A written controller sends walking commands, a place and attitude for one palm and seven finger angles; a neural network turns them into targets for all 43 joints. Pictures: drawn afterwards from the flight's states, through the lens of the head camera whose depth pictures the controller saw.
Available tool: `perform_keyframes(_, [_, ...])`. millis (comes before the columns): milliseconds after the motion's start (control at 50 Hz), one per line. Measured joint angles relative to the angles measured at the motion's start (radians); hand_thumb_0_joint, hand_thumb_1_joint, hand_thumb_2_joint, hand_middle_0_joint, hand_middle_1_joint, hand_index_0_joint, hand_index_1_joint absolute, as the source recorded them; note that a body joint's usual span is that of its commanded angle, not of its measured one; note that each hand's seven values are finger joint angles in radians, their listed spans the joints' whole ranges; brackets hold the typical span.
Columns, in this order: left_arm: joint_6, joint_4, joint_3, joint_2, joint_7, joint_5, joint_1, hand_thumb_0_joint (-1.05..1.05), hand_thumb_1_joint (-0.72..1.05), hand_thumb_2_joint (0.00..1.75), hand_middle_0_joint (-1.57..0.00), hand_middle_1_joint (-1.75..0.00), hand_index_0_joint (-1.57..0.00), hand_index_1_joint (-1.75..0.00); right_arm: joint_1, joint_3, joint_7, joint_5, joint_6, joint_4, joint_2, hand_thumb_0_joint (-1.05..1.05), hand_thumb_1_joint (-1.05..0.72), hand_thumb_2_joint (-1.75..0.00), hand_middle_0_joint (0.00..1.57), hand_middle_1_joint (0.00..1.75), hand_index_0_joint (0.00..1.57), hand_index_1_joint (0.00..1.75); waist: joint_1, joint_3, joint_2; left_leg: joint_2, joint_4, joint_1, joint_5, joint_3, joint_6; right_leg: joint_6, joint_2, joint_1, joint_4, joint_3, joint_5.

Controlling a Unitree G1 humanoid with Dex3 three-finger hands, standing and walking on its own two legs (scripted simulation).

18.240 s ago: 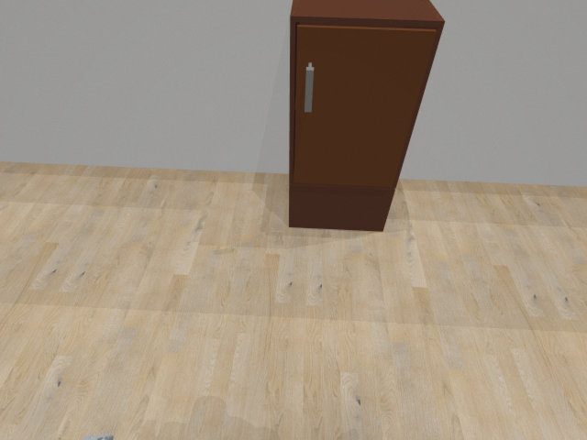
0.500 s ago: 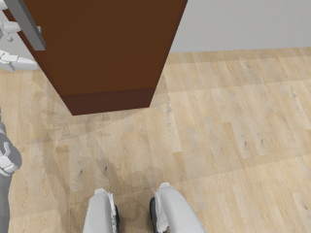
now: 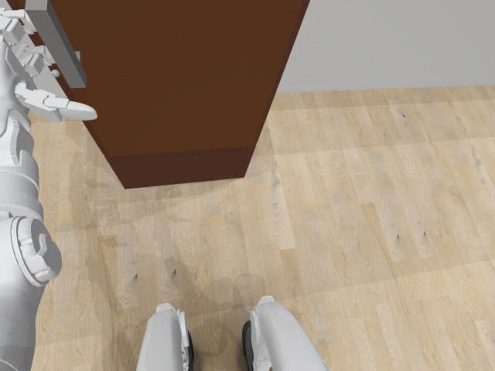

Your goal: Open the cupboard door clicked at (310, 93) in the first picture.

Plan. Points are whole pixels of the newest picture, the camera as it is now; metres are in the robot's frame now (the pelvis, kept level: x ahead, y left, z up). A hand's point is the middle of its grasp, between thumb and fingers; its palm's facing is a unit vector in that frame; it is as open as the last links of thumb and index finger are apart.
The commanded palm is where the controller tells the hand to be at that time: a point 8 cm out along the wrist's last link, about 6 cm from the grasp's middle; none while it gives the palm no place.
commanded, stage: slide the fingers in behind the handle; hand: left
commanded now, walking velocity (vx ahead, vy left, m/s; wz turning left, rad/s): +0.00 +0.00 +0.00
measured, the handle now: (61, 37) +0.60 +0.22 +0.07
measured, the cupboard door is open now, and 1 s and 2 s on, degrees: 0 1 15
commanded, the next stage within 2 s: close the thumb around the handle in 0.60 s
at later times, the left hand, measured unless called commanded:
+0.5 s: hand (73, 72) +0.54 +0.20 +0.06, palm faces +0.08 -1.00 -0.02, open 13.9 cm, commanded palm +0.52 +0.23 +0.06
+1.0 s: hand (73, 75) +0.54 +0.20 +0.06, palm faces +0.07 -1.00 -0.01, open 11.4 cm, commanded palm +0.51 +0.23 +0.06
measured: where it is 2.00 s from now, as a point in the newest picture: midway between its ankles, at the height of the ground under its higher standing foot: outside the picture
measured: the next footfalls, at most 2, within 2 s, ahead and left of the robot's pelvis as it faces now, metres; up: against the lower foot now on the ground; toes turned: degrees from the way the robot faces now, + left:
none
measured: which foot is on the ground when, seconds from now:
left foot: down 0.00-1.00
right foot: down 0.00-1.00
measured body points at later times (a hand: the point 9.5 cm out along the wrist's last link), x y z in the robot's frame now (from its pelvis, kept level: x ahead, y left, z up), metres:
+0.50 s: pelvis +0.00 +0.00 +0.00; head +0.17 +0.03 +0.42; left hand +0.53 +0.26 +0.07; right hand -0.02 -0.26 -0.10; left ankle +0.03 +0.10 -0.62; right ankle +0.02 -0.13 -0.62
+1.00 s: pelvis +0.00 -0.01 +0.00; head +0.16 +0.02 +0.42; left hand +0.53 +0.25 +0.07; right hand +0.00 -0.27 -0.10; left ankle +0.03 +0.10 -0.62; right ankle +0.02 -0.13 -0.62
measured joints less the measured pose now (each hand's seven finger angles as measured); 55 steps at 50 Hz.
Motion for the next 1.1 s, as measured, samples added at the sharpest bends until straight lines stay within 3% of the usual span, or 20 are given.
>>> perform_keyframes(220, [-0.014,0.007,-0.030,-0.044,0.051,0.008,-0.008,-0.01,-0.49,0.30,-0.30,-1.20,-0.30,-1.20,0.008,-0.003,0.009,-0.007,0.003,0.002,0.008,0.00,-0.91,-0.90,0.20,0.30,0.20,0.30,0.000,-0.002,0.006,-0.004,-0.002,0.004,0.001,0.006,0.001,0.002,-0.004,0.000,0.004,0.006,-0.002])
perform_keyframes(360, [-0.022,0.007,-0.011,-0.054,0.074,0.024,-0.003,-0.01,-0.49,0.30,-0.30,-1.20,-0.30,-1.20,0.014,-0.003,0.013,-0.010,0.009,0.000,0.010,0.00,-0.91,-0.90,0.20,0.30,0.20,0.30,-0.006,-0.004,0.010,-0.001,-0.005,0.010,0.000,0.012,0.000,0.001,-0.002,0.000,0.006,0.012,-0.002])
perform_keyframes(780, [-0.035,-0.005,-0.011,-0.057,0.062,0.005,0.028,-0.01,-0.48,0.30,-0.27,-1.18,-0.30,-1.20,0.009,-0.013,0.007,-0.003,0.007,0.005,-0.003,0.00,-0.91,-0.90,0.20,0.30,0.20,0.30,0.004,-0.005,0.005,0.001,-0.012,0.025,0.004,0.011,-0.007,-0.006,0.002,0.011,0.005,0.012,-0.001])
perform_keyframes(920, [-0.035,-0.002,-0.011,-0.058,0.060,0.005,0.033,-0.01,-0.28,0.39,-0.28,-1.20,-0.32,-1.22,0.004,-0.012,0.006,-0.002,0.005,0.002,-0.001,0.00,-0.91,-0.90,0.20,0.30,0.20,0.30,0.005,-0.006,0.006,0.001,-0.014,0.031,0.002,0.010,-0.007,-0.006,0.002,0.019,0.002,0.012,-0.003])
perform_keyframes(1100, [-0.044,-0.003,-0.020,-0.071,0.066,0.000,0.042,0.00,0.16,0.58,-0.31,-1.24,-0.35,-1.26,0.004,-0.012,0.008,-0.002,0.005,0.009,0.006,0.00,-0.91,-0.90,0.20,0.30,0.20,0.30,0.011,-0.007,0.006,-0.001,-0.019,0.040,0.001,0.011,-0.007,-0.006,0.001,0.027,-0.002,0.013,-0.004])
